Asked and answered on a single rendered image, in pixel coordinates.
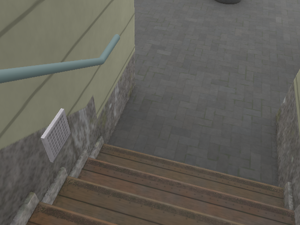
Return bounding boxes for stairs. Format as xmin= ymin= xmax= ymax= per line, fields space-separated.
xmin=26 ymin=143 xmax=295 ymax=225

